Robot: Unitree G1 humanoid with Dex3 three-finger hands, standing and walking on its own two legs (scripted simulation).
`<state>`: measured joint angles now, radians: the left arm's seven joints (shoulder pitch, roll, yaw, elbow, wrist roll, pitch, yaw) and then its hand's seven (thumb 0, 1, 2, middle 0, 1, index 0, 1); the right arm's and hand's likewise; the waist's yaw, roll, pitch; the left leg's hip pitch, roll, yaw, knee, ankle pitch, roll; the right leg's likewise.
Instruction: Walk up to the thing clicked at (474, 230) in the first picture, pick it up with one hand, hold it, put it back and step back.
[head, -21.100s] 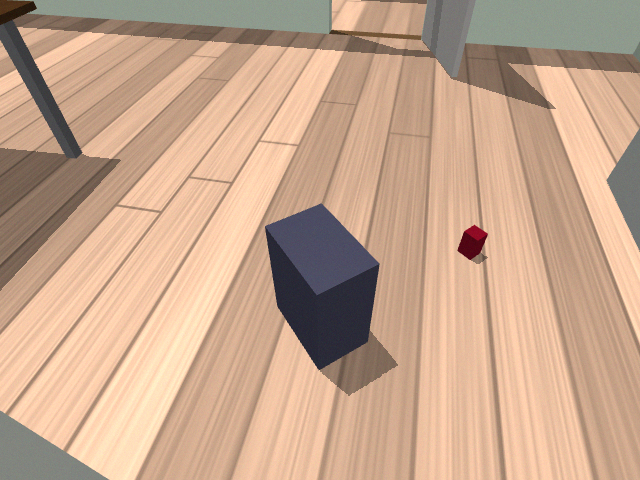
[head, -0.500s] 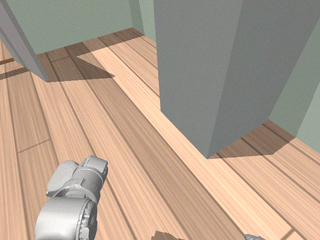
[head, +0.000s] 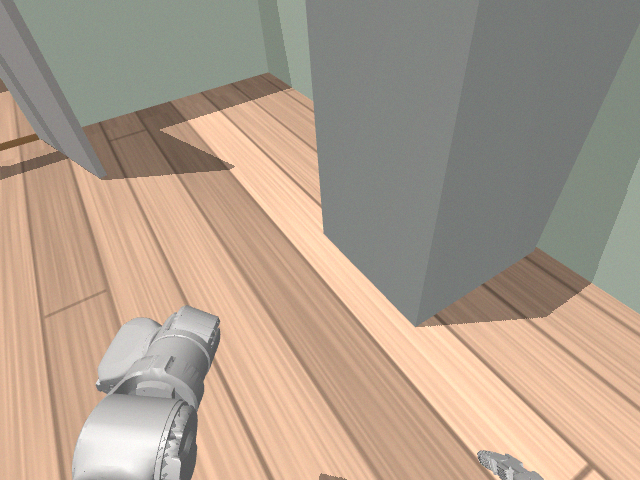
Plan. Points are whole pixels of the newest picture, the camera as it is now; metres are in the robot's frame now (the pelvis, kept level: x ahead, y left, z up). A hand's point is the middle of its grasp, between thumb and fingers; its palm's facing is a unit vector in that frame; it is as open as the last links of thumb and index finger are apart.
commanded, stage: hold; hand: left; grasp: from above
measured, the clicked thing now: (166, 390) +0.33 +0.23 -0.06
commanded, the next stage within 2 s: crouch in 0.64 s
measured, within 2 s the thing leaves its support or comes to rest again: neither
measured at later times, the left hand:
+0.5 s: hand (149, 366) +0.33 +0.23 +0.00, palm faces -0.03 -0.44 -0.90, open 10.1 cm
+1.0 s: hand (157, 377) +0.32 +0.22 -0.01, palm faces -0.09 -0.44 -0.90, open 10.1 cm
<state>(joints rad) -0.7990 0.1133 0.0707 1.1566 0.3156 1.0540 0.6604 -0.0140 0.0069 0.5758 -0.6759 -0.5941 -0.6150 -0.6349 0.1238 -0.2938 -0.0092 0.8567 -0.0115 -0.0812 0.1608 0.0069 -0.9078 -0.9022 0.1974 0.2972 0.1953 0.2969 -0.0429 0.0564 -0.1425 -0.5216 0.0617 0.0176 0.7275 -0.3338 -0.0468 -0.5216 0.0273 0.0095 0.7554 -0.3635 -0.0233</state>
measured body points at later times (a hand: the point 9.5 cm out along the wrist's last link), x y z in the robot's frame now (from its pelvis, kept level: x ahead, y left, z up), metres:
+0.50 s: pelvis +0.02 +0.01 +0.01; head +0.02 -0.01 +0.46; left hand +0.33 +0.25 +0.06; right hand +0.19 -0.24 -0.10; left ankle +0.02 +0.15 -0.71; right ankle +0.01 -0.10 -0.71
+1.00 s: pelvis +0.02 +0.00 +0.01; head +0.02 -0.02 +0.46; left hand +0.33 +0.24 +0.04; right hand +0.19 -0.25 -0.11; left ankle +0.02 +0.15 -0.71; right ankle +0.01 -0.10 -0.71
